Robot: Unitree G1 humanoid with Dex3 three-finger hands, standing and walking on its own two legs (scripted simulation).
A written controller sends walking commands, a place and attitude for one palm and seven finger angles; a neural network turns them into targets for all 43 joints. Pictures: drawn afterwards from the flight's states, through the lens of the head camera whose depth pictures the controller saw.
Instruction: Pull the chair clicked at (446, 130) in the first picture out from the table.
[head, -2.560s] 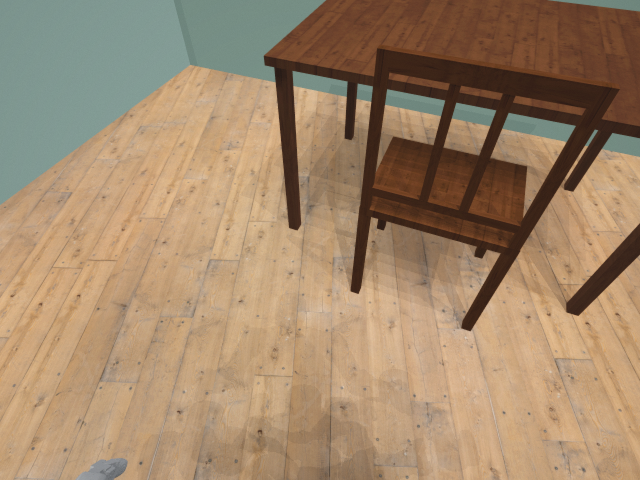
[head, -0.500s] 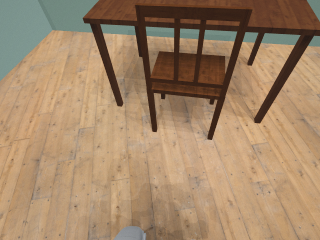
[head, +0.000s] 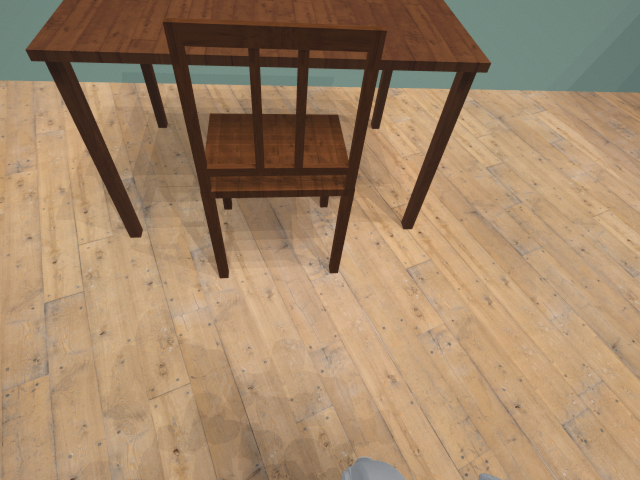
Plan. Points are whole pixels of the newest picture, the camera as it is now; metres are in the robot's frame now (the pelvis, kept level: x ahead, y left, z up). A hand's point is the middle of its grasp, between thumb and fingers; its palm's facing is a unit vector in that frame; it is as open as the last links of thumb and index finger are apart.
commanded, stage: walk to a spot facing it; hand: left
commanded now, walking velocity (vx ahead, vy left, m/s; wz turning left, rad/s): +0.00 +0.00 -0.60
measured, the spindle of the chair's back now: (257, 114) +0.88 +0.23 -0.08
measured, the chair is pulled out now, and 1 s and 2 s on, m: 0.00 0.00 0.00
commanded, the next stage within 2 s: turn to face it in 0.54 s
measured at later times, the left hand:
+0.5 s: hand (227, 448) +0.18 +0.14 -0.17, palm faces -0.30 -0.93 -0.20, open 7.4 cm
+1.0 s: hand (285, 326) +0.38 +0.09 -0.16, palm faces -0.35 -0.92 -0.16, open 7.4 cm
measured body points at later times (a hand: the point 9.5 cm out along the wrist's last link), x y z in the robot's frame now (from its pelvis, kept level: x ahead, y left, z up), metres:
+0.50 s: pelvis +0.08 -0.03 +0.00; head +0.10 -0.03 +0.45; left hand +0.20 +0.19 -0.15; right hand +0.04 -0.30 -0.14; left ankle +0.17 +0.08 -0.70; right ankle -0.01 -0.14 -0.74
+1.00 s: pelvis +0.21 -0.03 +0.00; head +0.24 -0.03 +0.45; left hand +0.40 +0.14 -0.15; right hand +0.09 -0.21 -0.15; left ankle +0.24 +0.05 -0.74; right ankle +0.17 -0.15 -0.71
